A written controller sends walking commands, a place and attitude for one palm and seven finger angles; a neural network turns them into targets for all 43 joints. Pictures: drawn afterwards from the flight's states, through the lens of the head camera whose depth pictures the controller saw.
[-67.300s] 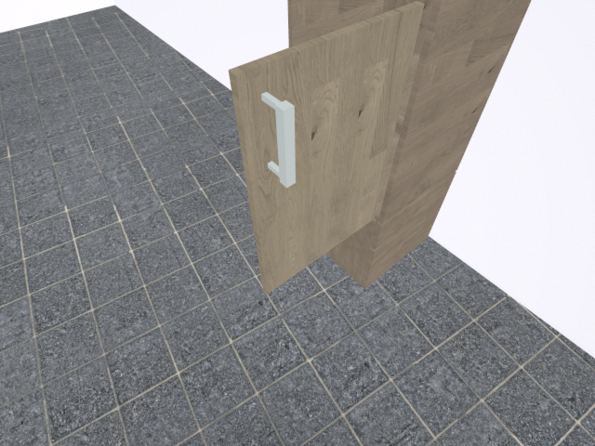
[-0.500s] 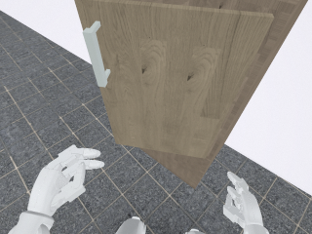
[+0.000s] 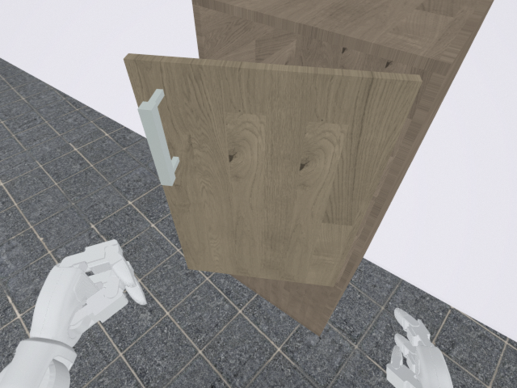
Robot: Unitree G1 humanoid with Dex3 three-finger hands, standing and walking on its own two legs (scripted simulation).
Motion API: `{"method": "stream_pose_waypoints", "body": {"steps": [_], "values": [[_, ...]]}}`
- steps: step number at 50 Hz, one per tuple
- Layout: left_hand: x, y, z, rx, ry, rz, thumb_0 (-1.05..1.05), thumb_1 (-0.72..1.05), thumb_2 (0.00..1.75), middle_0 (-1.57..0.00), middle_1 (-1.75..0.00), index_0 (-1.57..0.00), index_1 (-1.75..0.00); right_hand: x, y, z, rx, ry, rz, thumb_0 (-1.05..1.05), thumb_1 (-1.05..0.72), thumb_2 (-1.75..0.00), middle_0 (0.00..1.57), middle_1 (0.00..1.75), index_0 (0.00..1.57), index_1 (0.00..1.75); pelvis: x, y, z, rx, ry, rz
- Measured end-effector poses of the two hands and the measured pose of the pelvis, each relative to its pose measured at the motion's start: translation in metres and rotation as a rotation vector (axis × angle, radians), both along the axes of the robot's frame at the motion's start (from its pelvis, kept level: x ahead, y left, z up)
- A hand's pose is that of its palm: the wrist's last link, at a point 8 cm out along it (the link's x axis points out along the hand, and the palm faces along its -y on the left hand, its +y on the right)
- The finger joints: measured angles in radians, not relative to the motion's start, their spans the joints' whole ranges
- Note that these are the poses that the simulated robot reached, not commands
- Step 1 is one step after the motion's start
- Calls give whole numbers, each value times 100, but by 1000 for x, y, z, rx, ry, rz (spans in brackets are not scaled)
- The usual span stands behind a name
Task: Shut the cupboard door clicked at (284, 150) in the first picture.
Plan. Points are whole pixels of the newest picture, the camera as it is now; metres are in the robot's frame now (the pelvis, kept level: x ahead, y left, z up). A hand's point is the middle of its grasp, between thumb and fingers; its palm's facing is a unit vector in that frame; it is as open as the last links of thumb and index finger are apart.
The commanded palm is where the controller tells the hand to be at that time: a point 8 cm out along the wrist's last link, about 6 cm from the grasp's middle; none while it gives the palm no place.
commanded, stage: raise the hand and make a fist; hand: left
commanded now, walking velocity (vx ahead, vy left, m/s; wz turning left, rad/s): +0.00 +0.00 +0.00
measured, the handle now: (163, 139) +0.44 +0.20 +0.16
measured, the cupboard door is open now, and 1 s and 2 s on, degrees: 28 28 28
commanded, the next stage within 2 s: bring the fist close to the handle in 0.76 s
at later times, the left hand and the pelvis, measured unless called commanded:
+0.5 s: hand (108, 249) +0.23 +0.20 +0.17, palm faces -0.01 -1.00 -0.06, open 3.1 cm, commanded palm +0.20 +0.24 +0.17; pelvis +0.00 +0.00 +0.02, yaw +0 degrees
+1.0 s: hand (117, 258) +0.22 +0.19 +0.17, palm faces +0.03 -1.00 -0.09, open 3.1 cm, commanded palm +0.21 +0.23 +0.17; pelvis -0.01 -0.02 +0.03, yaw +0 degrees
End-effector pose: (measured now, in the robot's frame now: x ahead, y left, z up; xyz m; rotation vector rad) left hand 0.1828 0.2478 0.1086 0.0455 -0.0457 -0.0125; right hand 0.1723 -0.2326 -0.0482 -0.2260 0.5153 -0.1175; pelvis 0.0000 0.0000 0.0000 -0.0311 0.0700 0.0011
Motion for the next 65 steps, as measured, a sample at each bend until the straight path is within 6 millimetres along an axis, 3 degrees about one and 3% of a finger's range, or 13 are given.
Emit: {"method": "stream_pose_waypoints", "body": {"steps": [11, 22, 34, 47, 53, 65], "values": [[12, 6, 33, 11, -8, 7, 1, 89, 90, -126, -145, -126, -145, 14, 34, 14, 60, -38, 84, 2, -90, -90, 20, 30, 20, 30, 1, 5, 13, 2, -58, 4], [26, 8, 64, 23, -25, 3, 1, 89, 90, -130, -150, -130, -149, 5, 29, 16, 61, -7, 74, 2, -90, -90, 20, 30, 20, 30, -3, 3, 22, 11, -105, 1], [16, -6, 60, 22, -4, 22, 1, 90, 90, -130, -150, -130, -150, -3, 6, 22, 36, -19, 39, 2, -90, -90, 20, 30, 20, 30, -8, -5, 25, 18, -126, -4], [11, -12, 62, 41, -8, 26, 1, 89, 90, -130, -150, -130, -150, -10, -1, 17, 48, -21, 38, 2, -90, -90, 20, 30, 20, 30, -12, -15, 25, 21, -137, 1], [24, -4, 62, 42, -5, 49, 1, 89, 90, -130, -150, -131, -150, -12, -6, 13, 44, -3, 31, 2, -90, -90, 20, 30, 20, 30, -14, -19, 25, 22, -137, 6], [64, -6, 62, 21, 4, 15, 1, 89, 90, -130, -150, -130, -150, -14, -19, 11, 35, 9, -16, 2, -90, -90, 20, 30, 20, 30, -9, -19, 25, 28, -117, -9]]}}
